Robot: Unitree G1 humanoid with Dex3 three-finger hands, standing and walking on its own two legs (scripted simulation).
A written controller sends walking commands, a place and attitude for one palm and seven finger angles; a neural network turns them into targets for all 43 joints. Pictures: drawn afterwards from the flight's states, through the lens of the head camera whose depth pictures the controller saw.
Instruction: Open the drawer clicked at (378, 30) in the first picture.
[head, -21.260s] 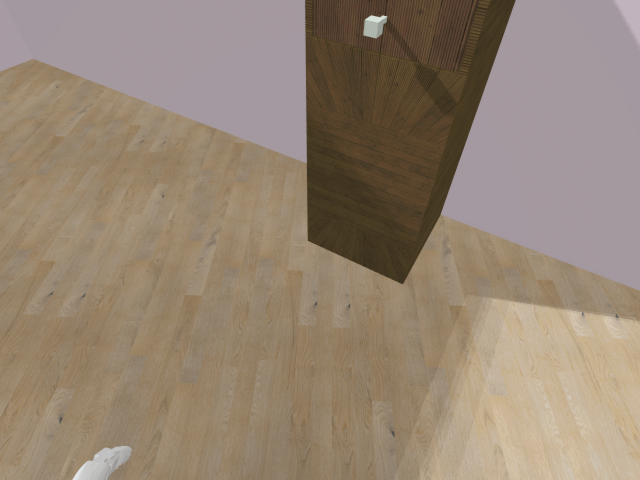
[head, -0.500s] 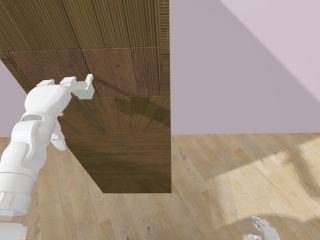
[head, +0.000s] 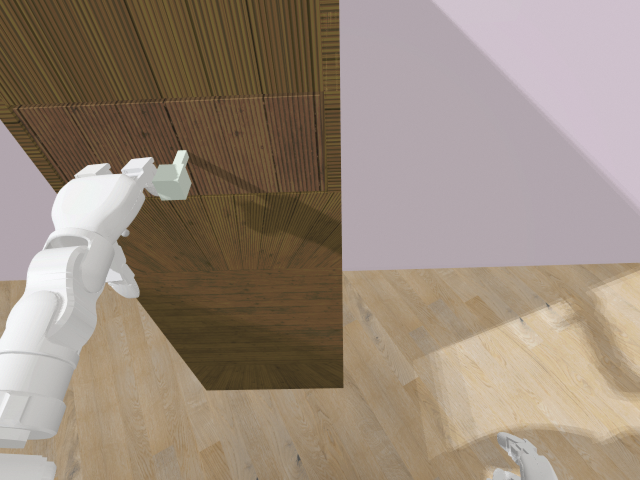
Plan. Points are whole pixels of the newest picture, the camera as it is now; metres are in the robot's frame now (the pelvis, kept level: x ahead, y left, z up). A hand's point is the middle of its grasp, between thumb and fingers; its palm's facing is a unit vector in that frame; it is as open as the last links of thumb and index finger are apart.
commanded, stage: close the thumb around the handle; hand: left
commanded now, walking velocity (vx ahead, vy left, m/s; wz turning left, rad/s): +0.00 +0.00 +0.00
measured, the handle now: (176, 172) +0.45 +0.23 +0.16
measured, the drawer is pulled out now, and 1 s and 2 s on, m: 0.00 0.00 0.00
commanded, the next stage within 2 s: pull the drawer open in 0.54 s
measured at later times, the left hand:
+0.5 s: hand (125, 229) +0.37 +0.28 +0.13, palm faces +0.02 -0.04 -1.00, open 5.7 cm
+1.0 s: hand (119, 261) +0.32 +0.27 +0.13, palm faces +0.03 -0.07 -1.00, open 5.1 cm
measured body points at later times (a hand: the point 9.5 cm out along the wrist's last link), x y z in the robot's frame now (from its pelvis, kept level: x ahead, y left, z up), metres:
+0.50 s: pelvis +0.00 +0.00 +0.00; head +0.02 -0.02 +0.45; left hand +0.36 +0.28 +0.19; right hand +0.16 -0.24 -0.12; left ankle +0.02 +0.10 -0.73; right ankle -0.05 -0.12 -0.73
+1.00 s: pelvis +0.01 +0.00 +0.00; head +0.02 -0.03 +0.45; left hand +0.31 +0.27 +0.18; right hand +0.19 -0.24 -0.11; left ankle +0.02 +0.10 -0.73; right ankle -0.05 -0.12 -0.73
